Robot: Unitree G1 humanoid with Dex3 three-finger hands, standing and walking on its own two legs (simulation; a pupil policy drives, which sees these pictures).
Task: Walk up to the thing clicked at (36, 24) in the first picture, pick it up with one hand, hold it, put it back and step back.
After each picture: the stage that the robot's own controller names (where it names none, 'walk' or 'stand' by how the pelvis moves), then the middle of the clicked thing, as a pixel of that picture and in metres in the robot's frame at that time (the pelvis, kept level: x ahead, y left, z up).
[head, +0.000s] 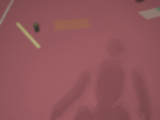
stand; (36, 27) +1.79 +0.56 -0.72
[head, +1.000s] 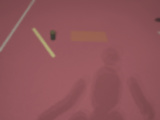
walk; (52, 35) +1.70 +0.25 -0.69
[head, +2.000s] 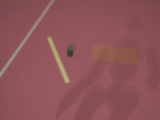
walk; (70, 51) +1.19 +0.11 -0.70
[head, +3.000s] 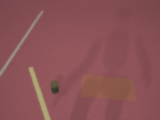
walk; (54, 87) +0.79 +0.19 -0.71
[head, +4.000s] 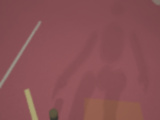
walk; (53, 115) +0.55 +0.16 -0.71
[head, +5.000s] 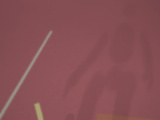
stand; out of the picture +0.44 +0.14 -0.71
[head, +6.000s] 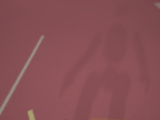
stand; out of the picture +0.41 +0.17 -0.72
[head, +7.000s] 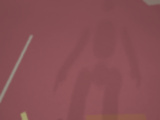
stand; out of the picture +0.40 +0.19 -0.72
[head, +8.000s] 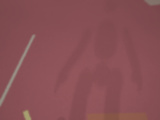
stand; out of the picture +0.42 +0.18 -0.73
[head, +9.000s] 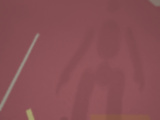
stand; out of the picture +0.41 +0.16 -0.73
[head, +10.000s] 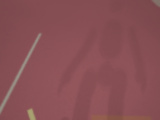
stand; out of the picture +0.41 +0.16 -0.73
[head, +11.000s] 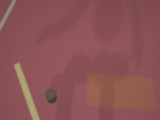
go down; (51, 96) +0.46 +0.15 -0.56
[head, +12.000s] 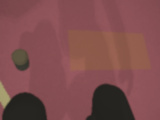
go down; (21, 60) +0.49 +0.21 -0.32
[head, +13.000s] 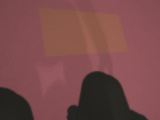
close in; out of the picture +0.48 +0.24 -0.25
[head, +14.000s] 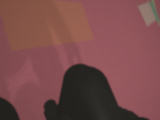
close; out of the picture +0.47 +0.27 -0.23
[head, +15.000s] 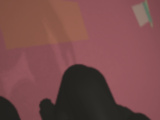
lift; out of the picture +0.45 +0.25 -0.24
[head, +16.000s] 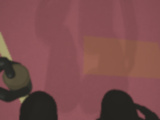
lift; (19, 82) +0.34 +0.21 -0.07
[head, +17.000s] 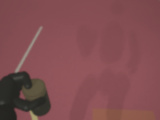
hold; (37, 98) +0.32 +0.15 +0.03
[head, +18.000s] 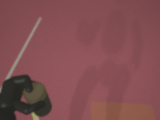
hold; (38, 100) +0.32 +0.15 -0.01
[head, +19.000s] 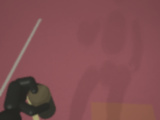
crouch; (43, 102) +0.32 +0.14 -0.01
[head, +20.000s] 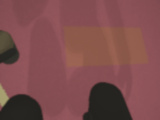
crouch; (5, 49) +0.47 +0.19 -0.11
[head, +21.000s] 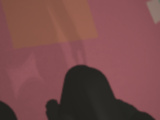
lower; out of the picture +0.44 +0.28 -0.24
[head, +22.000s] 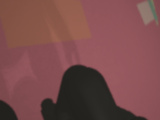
lower; out of the picture +0.45 +0.28 -0.24
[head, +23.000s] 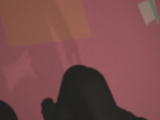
lower; out of the picture +0.45 +0.28 -0.24
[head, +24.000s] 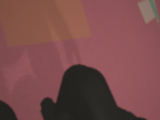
lower; out of the picture +0.45 +0.29 -0.24
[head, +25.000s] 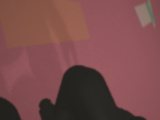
loosen; out of the picture +0.45 +0.27 -0.25
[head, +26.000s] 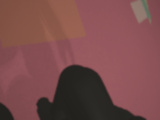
withdraw; out of the picture +0.44 +0.27 -0.25
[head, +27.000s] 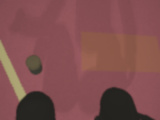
walk; (34, 65) +0.47 +0.20 -0.35
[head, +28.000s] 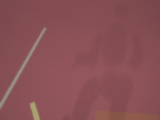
stand; out of the picture +0.41 +0.14 -0.66
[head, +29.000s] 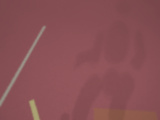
stand; out of the picture +0.42 +0.16 -0.66
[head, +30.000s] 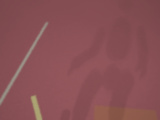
stand; out of the picture +0.42 +0.16 -0.68
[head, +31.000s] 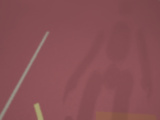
walk; out of the picture +0.42 +0.15 -0.72
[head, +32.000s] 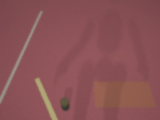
walk; (65, 104) +0.57 +0.15 -0.71
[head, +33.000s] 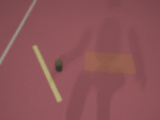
walk; (58, 65) +0.91 +0.13 -0.70
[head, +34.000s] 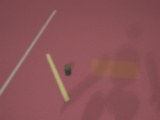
stand; (67, 70) +1.08 +0.14 -0.71
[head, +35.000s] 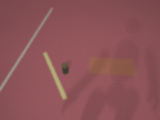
stand; (65, 68) +1.08 +0.15 -0.73
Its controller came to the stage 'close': yes
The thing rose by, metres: 0.70
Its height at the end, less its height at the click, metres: +0.00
